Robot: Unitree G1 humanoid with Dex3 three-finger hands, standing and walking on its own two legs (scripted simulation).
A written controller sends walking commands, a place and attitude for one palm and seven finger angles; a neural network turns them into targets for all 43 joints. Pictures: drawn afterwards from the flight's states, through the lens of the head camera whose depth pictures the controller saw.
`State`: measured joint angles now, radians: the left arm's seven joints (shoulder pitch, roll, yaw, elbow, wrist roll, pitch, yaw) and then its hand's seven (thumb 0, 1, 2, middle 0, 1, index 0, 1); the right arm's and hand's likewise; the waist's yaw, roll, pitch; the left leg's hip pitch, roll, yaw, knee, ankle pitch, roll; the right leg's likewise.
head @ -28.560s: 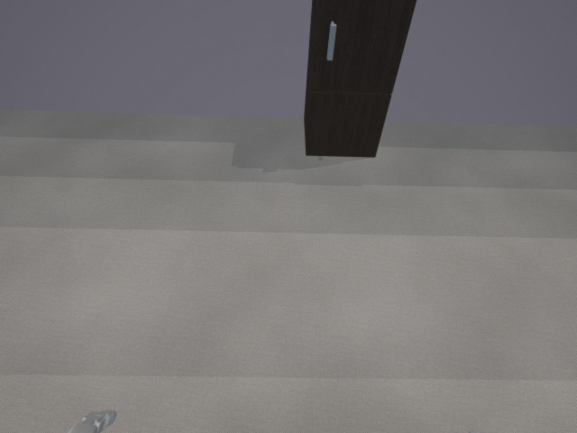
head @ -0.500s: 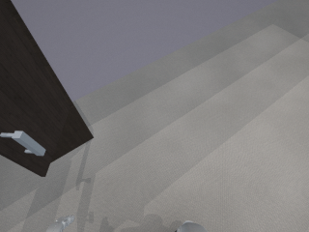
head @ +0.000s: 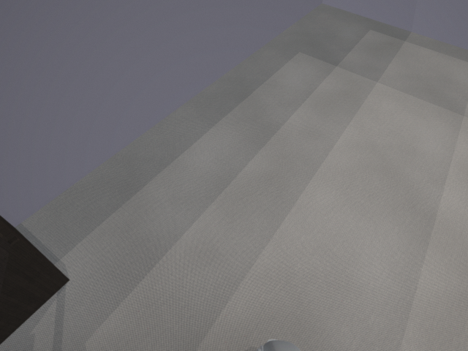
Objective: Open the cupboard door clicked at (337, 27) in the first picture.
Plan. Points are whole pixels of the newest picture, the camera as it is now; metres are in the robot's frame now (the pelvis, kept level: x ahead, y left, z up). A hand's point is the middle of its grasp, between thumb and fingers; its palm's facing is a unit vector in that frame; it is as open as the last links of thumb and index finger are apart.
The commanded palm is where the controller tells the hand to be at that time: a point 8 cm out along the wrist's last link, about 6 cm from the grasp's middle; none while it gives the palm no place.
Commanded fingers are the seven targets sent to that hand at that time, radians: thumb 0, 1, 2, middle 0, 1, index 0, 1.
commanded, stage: walk to a spot facing it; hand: left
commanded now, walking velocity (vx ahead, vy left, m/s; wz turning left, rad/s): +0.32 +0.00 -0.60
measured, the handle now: out of the picture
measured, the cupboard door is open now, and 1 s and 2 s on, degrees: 51 51 51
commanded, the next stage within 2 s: turn to face it in 1.12 s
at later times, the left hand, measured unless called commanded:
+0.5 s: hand (205, 267) +0.31 +0.07 -0.16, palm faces -0.23 -0.95 -0.22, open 7.2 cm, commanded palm none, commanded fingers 0.00 0.90 0.90 -0.20 -0.30 -0.20 -0.30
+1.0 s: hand (231, 190) +0.53 +0.02 -0.17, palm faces -0.28 -0.95 -0.16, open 7.4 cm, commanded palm none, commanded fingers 0.00 0.90 0.90 -0.20 -0.30 -0.20 -0.30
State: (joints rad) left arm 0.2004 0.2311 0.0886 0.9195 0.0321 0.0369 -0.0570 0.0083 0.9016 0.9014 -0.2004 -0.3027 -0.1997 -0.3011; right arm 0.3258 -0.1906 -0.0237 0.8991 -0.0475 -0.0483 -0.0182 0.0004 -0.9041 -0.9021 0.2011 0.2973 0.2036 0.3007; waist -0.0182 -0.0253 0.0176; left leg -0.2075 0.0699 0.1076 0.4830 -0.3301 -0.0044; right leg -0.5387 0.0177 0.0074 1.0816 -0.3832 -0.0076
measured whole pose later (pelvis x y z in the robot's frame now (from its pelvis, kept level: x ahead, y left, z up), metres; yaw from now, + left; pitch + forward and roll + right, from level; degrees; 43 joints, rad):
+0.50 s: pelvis +0.20 -0.10 +0.00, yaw -15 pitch +2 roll +1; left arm 0.21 0.20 0.07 0.98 0.01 -0.05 0.00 0.00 0.93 0.90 -0.20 -0.30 -0.20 -0.30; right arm 0.21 -0.18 -0.05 0.96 -0.03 -0.02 0.00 0.01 -0.91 -0.90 0.20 0.30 0.20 0.30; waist -0.03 -0.01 0.08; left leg -0.58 0.14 0.05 1.05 -0.28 -0.06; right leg -0.21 0.07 -0.07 0.43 -0.26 -0.12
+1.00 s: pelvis +0.45 -0.14 +0.00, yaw -21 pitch +0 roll +1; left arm 0.26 0.17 0.07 1.02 0.03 -0.02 -0.02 0.01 0.91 0.90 -0.20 -0.30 -0.20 -0.30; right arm 0.28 -0.18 -0.05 1.04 -0.03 -0.07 -0.02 -0.01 -0.94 -0.90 0.20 0.30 0.20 0.30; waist 0.04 -0.02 0.06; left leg -0.18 0.03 0.16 0.43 -0.25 0.02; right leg -0.58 -0.09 -0.01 1.08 -0.25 -0.01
